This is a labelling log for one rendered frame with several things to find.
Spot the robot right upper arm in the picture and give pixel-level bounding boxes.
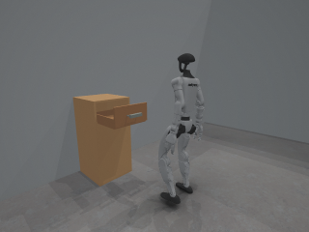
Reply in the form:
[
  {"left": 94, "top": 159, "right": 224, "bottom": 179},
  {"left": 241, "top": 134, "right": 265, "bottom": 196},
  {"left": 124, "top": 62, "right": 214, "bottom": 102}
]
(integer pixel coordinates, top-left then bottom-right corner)
[{"left": 195, "top": 78, "right": 205, "bottom": 107}]

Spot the cabinet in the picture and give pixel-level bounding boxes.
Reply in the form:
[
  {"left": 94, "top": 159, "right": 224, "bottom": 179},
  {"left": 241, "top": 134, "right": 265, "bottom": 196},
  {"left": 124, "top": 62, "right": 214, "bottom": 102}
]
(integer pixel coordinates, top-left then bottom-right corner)
[{"left": 72, "top": 94, "right": 132, "bottom": 187}]

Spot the robot left upper arm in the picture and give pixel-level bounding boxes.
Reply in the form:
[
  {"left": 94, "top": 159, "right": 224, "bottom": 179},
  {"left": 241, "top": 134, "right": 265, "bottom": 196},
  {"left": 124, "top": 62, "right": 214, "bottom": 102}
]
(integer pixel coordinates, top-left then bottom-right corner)
[{"left": 171, "top": 76, "right": 185, "bottom": 109}]

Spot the robot foot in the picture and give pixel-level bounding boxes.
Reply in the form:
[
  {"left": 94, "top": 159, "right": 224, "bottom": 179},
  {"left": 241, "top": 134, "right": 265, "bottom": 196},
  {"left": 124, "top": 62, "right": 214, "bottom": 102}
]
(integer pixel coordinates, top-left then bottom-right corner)
[
  {"left": 160, "top": 192, "right": 181, "bottom": 204},
  {"left": 176, "top": 182, "right": 193, "bottom": 194}
]

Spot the right robot forearm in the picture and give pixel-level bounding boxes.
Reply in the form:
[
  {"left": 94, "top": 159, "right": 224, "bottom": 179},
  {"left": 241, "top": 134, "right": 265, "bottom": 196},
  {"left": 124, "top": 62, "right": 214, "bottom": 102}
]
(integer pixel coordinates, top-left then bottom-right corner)
[{"left": 195, "top": 104, "right": 205, "bottom": 126}]

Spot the right robot foot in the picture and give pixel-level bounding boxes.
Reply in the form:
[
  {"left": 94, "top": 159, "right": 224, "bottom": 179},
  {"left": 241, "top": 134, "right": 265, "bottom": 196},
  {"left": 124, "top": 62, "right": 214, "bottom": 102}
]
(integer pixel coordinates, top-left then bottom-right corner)
[{"left": 176, "top": 182, "right": 193, "bottom": 194}]

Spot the left robot foot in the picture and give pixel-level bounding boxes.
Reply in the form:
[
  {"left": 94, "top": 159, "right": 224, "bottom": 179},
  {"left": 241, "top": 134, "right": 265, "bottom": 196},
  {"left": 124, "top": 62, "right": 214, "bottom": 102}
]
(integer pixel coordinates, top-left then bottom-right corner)
[{"left": 160, "top": 192, "right": 181, "bottom": 204}]

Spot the handle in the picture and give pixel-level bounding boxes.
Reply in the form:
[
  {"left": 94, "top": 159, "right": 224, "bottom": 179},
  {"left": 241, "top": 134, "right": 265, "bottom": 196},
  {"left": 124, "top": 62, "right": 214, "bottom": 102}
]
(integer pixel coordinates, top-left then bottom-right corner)
[{"left": 127, "top": 112, "right": 143, "bottom": 119}]

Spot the drawer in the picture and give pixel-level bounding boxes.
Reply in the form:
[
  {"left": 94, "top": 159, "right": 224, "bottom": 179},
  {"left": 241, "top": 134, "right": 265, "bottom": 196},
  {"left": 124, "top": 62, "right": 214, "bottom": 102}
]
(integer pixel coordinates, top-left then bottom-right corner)
[{"left": 97, "top": 102, "right": 148, "bottom": 130}]

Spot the right robot hand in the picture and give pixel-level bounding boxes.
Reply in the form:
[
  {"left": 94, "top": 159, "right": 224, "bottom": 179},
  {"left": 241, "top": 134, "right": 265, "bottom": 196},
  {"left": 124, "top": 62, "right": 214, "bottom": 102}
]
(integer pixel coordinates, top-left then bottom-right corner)
[{"left": 193, "top": 124, "right": 203, "bottom": 141}]

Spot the left robot forearm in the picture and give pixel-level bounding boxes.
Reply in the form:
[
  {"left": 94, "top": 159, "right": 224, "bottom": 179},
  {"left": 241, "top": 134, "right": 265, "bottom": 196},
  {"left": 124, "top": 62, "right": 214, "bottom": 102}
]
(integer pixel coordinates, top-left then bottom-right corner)
[{"left": 170, "top": 101, "right": 183, "bottom": 134}]

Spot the left robot hand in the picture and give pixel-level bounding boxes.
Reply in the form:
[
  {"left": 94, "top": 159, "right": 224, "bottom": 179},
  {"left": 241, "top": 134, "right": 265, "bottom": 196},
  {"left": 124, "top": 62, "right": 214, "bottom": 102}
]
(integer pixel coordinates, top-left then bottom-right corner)
[{"left": 164, "top": 132, "right": 177, "bottom": 155}]

